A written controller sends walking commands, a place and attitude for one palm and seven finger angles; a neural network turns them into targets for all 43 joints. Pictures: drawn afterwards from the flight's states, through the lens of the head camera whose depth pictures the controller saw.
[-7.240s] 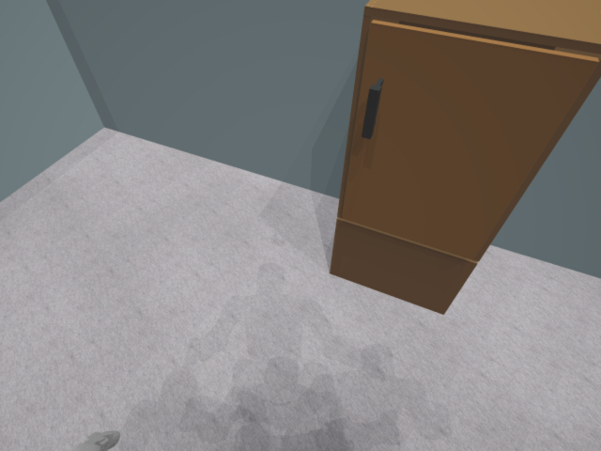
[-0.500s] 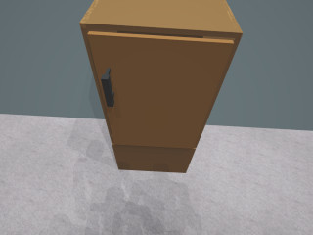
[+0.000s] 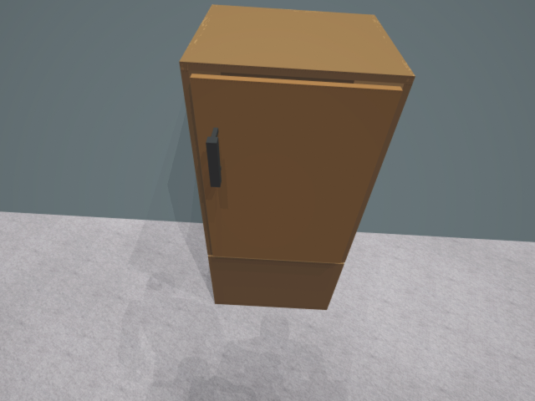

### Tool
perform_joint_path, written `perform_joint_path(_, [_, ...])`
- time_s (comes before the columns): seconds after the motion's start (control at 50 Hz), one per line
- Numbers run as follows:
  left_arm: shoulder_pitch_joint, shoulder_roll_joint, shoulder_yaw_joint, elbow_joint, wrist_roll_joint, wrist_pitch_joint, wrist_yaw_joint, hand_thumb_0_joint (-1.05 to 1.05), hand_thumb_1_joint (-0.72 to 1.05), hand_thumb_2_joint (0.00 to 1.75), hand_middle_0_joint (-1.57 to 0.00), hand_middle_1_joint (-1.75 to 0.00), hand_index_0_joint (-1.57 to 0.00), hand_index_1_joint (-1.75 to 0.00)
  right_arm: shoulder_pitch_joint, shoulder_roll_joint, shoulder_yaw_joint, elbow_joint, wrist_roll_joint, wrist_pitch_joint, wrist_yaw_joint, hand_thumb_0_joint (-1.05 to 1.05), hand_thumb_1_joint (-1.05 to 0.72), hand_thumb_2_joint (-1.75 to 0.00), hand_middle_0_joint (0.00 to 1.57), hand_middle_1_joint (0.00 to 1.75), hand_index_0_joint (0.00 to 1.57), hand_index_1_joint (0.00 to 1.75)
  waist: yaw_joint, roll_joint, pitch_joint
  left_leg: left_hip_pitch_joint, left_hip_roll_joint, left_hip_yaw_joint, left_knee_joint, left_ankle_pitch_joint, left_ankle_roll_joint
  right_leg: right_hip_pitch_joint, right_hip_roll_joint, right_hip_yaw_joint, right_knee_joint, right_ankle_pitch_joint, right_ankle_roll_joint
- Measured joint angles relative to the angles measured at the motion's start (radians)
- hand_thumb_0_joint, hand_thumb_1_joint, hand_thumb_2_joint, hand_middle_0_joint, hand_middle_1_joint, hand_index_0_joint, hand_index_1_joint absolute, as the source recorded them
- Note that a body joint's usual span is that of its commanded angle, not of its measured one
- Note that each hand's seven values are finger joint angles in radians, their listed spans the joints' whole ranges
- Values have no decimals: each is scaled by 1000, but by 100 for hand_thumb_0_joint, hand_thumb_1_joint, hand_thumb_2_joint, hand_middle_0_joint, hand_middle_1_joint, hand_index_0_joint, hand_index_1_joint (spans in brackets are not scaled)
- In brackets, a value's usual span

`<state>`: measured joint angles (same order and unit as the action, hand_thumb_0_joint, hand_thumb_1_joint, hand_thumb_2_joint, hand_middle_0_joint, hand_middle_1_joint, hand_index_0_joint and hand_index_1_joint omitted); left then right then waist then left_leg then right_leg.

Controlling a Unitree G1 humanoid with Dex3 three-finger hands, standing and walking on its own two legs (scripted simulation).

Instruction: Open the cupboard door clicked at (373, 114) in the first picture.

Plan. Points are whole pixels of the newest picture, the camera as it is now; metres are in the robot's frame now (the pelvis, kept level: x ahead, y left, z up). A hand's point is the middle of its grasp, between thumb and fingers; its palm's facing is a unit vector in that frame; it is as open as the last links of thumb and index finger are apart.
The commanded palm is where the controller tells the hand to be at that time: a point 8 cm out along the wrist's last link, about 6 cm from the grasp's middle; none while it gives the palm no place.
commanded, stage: come to a stop and stand still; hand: left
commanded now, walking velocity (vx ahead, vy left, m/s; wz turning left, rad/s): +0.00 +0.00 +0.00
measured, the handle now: (215, 157) +0.60 +0.15 +0.03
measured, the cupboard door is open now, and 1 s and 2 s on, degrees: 0 0 0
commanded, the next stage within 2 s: look again from close up in 0.42 s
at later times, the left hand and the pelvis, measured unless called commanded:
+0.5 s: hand out of the picture -0.07 +0.16 -0.17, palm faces +0.05 -0.99 -0.16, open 7.4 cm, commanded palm none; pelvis -0.02 +0.00 +0.00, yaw +0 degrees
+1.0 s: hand out of the picture -0.04 +0.15 -0.17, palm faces +0.06 -0.99 -0.16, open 7.4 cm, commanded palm none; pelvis +0.00 +0.00 +0.01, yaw +0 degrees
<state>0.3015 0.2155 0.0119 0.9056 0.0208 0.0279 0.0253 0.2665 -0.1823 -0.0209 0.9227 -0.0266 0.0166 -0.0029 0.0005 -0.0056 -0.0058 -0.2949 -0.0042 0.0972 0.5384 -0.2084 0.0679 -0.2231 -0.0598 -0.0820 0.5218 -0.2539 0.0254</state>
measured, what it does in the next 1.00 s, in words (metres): stands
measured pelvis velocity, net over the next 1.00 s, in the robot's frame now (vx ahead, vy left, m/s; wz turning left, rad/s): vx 0.00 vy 0.00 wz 0.01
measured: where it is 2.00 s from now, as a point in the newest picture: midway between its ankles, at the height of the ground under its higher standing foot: outside the picture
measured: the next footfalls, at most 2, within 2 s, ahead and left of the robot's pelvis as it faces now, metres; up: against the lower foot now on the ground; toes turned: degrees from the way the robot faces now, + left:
none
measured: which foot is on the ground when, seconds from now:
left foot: down 0.00-1.00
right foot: down 0.00-1.00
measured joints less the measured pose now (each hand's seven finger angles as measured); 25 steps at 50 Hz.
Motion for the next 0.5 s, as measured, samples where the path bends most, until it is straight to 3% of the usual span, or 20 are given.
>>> perform_joint_path(0.26, [95,-29,-5,99,5,-2,4,1,90,90,-20,-30,-20,-30,51,-5,-10,101,8,11,-2,1,-91,-90,20,30,20,30,-3,-1,1,9,-11,1,-70,53,0,1,0,10,-52,43,0])
perform_joint_path(0.5, [145,-83,-12,154,3,-10,13,1,90,90,-20,-30,-20,-30,62,39,-6,151,13,10,-8,1,-91,-90,20,30,20,30,-1,0,-4,-8,-10,-9,-69,59,-6,-13,14,23,-54,45,-2])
